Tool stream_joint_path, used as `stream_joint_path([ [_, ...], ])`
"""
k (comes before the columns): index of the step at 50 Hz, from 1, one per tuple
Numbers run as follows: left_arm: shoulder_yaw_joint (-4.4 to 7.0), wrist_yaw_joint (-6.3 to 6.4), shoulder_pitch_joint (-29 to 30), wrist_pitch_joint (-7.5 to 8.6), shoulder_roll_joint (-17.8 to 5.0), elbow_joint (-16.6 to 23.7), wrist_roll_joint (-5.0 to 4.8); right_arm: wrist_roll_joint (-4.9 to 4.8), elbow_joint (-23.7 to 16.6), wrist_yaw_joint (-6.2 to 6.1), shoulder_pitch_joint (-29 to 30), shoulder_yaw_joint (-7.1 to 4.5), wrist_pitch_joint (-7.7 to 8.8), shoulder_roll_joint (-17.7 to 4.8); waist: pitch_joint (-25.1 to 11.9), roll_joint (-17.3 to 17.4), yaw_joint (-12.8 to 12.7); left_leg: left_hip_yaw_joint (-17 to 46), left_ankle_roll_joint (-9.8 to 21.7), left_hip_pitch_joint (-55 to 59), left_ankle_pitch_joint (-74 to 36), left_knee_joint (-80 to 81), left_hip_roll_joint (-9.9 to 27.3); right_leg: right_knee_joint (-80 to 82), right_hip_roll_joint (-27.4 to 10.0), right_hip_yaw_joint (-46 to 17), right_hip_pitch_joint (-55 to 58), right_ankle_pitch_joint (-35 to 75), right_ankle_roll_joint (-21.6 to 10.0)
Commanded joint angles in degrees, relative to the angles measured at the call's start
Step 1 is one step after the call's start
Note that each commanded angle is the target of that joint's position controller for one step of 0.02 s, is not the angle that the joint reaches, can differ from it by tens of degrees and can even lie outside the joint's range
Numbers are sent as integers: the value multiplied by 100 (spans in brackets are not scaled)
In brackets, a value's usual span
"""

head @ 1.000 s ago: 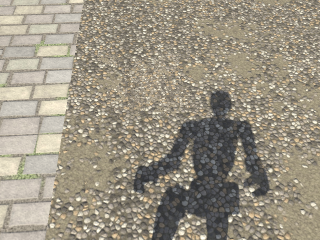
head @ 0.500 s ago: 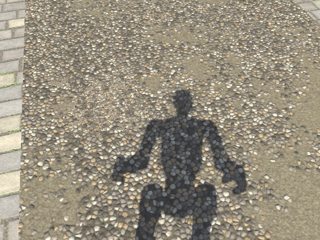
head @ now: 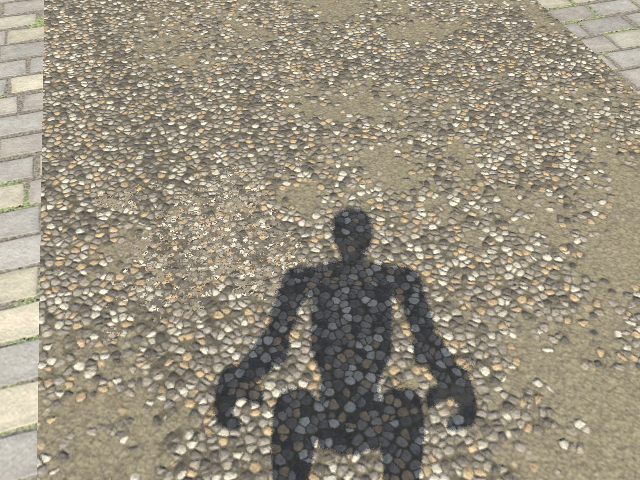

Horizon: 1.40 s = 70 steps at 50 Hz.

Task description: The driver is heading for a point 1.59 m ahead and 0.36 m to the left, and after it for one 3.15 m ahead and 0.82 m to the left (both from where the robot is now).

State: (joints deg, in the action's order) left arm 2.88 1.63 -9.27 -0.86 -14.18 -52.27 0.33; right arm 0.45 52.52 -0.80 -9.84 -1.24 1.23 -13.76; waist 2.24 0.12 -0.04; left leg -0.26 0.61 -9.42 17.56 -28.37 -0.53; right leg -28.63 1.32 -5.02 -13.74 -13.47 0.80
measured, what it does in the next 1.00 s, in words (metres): stands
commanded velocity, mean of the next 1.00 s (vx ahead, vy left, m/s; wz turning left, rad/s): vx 0.05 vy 0.00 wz -0.01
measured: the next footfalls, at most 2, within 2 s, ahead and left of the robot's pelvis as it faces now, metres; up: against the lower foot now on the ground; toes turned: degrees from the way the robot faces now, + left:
right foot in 1.06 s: +0.11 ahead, -0.14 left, +0.00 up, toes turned -2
left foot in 1.56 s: +0.48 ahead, +0.08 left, +0.00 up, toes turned +10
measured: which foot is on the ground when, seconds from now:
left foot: down 0.00-1.00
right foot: down 0.00-0.82, up 0.84-1.00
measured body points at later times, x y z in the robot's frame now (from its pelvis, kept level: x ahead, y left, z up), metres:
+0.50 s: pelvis +0.00 +0.01 +0.00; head +0.01 +0.01 +0.45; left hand +0.07 +0.27 -0.14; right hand +0.05 -0.25 -0.14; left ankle -0.02 +0.11 -0.74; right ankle +0.02 -0.13 -0.74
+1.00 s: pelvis +0.04 -0.01 +0.00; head +0.04 -0.02 +0.45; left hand +0.10 +0.26 -0.13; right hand +0.01 -0.27 -0.15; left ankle -0.03 +0.11 -0.74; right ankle +0.04 -0.12 -0.71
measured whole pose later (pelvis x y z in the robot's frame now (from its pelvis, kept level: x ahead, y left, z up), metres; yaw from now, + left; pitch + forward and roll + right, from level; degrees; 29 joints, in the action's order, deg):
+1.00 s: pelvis +0.04 -0.01 +0.00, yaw +0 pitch +0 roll +0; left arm 2.2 0.4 -11.8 3.5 -13.6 -63.1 -1.6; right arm -1.4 60.1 -1.7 -21.9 -2.3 2.5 -14.7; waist -0.7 1.7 1.7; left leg 0.1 1.5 -4.5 17.9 -22.0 0.0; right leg -41.7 -1.4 2.1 -19.8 -23.9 -2.3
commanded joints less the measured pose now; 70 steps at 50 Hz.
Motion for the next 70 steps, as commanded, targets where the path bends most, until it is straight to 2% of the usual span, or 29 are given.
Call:
stream_joint_path([
  [1, 126, 41, 93, 59, -649, 104, -11, -6, -131, -10, -61, -130, 44, -658, -305, -55, 28, 299, 117, -237, -1057, 554, 323, 287, -291, -268, 479, 1392, -187],
  [19, 70, 90, 135, 25, -581, -731, -24, -9, 428, -56, -379, -37, 32, -636, -114, 7, 10, 273, 123, -269, -883, 760, 262, 435, -229, -119, 505, 1139, -120],
  [38, -21, 127, -120, 28, -478, -1114, -31, -16, 679, -66, -816, 37, 33, -486, -1, 13, 9, 276, 161, -307, -778, 846, 228, 505, -217, -39, 362, 963, -65],
  [39, -43, 131, -222, 21, -398, -1165, -29, -14, 734, -74, -916, 43, 26, -454, -124, 68, 10, 279, 182, -260, -177, 939, 207, 464, -132, 67, 400, 492, -63],
  [40, -48, 138, -225, 18, -374, -1171, -47, -46, 749, -94, -962, 4, 6, -557, -33, 186, 45, 399, 275, -300, 812, 1081, 232, 250, 34, 253, 217, -218, -73],
  [41, -39, 138, -167, 39, -392, -1128, -70, -94, 717, -122, -977, -72, -12, -786, 124, 450, 101, 758, 486, -354, 1855, 1301, 432, -169, 222, 492, -148, -999, -86],
  [42, -37, 118, 2, 101, -411, -1021, -75, -132, 705, -144, -1121, -133, -12, -963, 324, 733, 203, 1429, 788, -317, 2743, 1681, 910, -687, 247, 624, -690, -1300, -108],
  [43, -54, 78, 188, 198, -385, -881, -85, -156, 687, -158, -1188, -214, 17, -1157, 558, 970, 270, 2203, 1133, -367, 3124, 2037, 1537, -1287, 35, 631, -1087, -1195, -154],
  [44, -54, 29, 322, 297, -374, -788, -117, -141, 666, -167, -1208, -253, 74, -1186, 786, 955, 294, 2676, 1384, -383, 2971, 2240, 1927, -1778, -222, 495, -1478, -1172, -214],
  [45, -32, -22, 377, 374, -408, -741, -150, -102, 642, -155, -1225, -252, 140, -1087, 888, 862, 297, 2829, 1487, -125, 2570, 2273, 2088, -2210, -406, 367, -1948, -1415, -266],
  [46, -15, -69, 341, 444, -418, -719, -182, -113, 602, -135, -1204, -246, 188, -984, 871, 726, 244, 2737, 1457, 197, 2185, 2204, 2090, -2310, -552, 300, -2270, -1528, -323],
  [48, -9, -141, 358, 575, -390, -670, -222, -206, 492, -106, -1075, -259, 223, -923, 705, 556, 179, 2063, 1167, 398, 1426, 2054, 1768, -1483, -631, 393, -2003, -1330, -384],
  [49, -6, -163, 334, 617, -351, -677, -222, -227, 462, -94, -1020, -273, 215, -966, 571, 582, 137, 1662, 1058, 226, 1099, 1944, 1536, -1000, -512, 588, -1479, -1091, -362],
  [50, 2, -186, 107, 637, -293, -762, -221, -248, 435, -80, -934, -289, 188, -1033, 434, 609, -12, 1286, 974, -160, 933, 1768, 1314, -482, -333, 834, -705, -650, -326],
  [51, 37, -198, -337, 632, -291, -953, -220, -259, 413, -65, -895, -294, 157, -1053, 284, 573, -202, 1035, 920, -654, 868, 1504, 1130, -98, -93, 1081, 206, -16, -256],
  [52, 93, -186, -836, 596, -350, -1159, -209, -243, 386, -52, -918, -276, 151, -1017, 126, 480, -372, 889, 863, -1052, 709, 1157, 959, -11, 106, 1172, 961, 132, -199],
  [53, 156, -162, -1345, 572, -469, -1274, -212, -218, 327, -36, -797, -216, 187, -857, -10, 205, -631, 596, 687, -1466, 192, 369, 733, 202, -91, 790, 1623, 1, -291],
  [54, 259, -109, -2048, 571, -945, -1331, -175, -100, 168, 15, -640, -77, 237, -397, -322, -1123, -844, -107, 275, -2180, 407, -1803, 198, 973, -1378, -1070, 2233, -689, -715],
  [55, 291, -196, -2493, 646, -1370, -1384, -83, -191, -72, -6, -669, -61, 350, -199, -537, -1958, -789, 135, 187, -3298, 1533, -3294, -368, 1928, -2385, -3592, 2601, -1763, -1564],
  [56, 169, -232, -1909, 752, -1053, -1268, -63, -340, -102, 2, -560, -129, 439, -536, -46, -1049, -516, 645, 321, -3793, 1268, -4163, 84, 1965, -2508, -3597, 2183, -2302, -1654],
  [57, 76, -263, -1394, 813, -735, -1068, -86, -386, -128, 53, -450, -158, 505, -663, 308, -711, -353, 697, 466, -3998, 591, -4274, 355, 1976, -2247, -2852, 1847, -2132, -1433],
  [58, 14, -304, -1033, 830, -623, -922, -81, -323, -69, 63, -479, -185, 531, -683, 375, -516, -199, 568, 490, -3862, 50, -4114, 568, 2025, -1957, -2164, 1606, -1472, -1233],
  [59, -22, -324, -872, 819, -553, -845, -70, -240, -69, 64, -422, -237, 537, -754, 424, -454, -119, 502, 463, -3715, -338, -3778, 709, 2058, -1737, -1598, 1439, -680, -1087],
  [60, -72, -316, -927, 780, -412, -845, -44, -201, -58, 95, -405, -268, 512, -757, 370, -508, -87, 405, 412, -3439, -593, -3534, 795, 2079, -1500, -1081, 1307, -7, -956],
  [61, -86, -290, -1111, 752, -397, -883, -23, -188, -51, 126, -387, -262, 478, -660, 314, -565, -101, 277, 338, -3310, -766, -3380, 802, 2087, -1369, -757, 1277, 597, -936],
  [64, -61, -159, -1432, 701, -602, -930, 21, -174, -233, 159, 52, -215, 380, -420, 324, -398, -166, 110, 97, -3528, -1214, -2814, 779, 2154, -1309, -164, 1332, 1801, -1031],
  [67, -63, -63, -1428, 681, -656, -841, 41, -203, -541, 195, 789, -123, 370, -243, 472, -365, -304, -47, 69, -3206, -1944, -1585, 610, 2374, -1155, 417, 998, 1821, -937],
  [70, -43, -30, -1690, 687, -697, -878, -1, -222, -763, 287, 1303, -67, 367, -201, 599, -319, -423, -196, 201, -2957, -2276, -880, 447, 2494, -1279, 771, 1166, 1931, -909],
])
Velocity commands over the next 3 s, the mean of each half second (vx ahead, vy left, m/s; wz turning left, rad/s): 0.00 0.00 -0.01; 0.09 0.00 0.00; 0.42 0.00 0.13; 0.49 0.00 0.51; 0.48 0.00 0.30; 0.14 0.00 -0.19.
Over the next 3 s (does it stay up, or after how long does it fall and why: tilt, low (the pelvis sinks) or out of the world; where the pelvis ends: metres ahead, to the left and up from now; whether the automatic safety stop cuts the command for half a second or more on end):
stays up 0.90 0.17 0.00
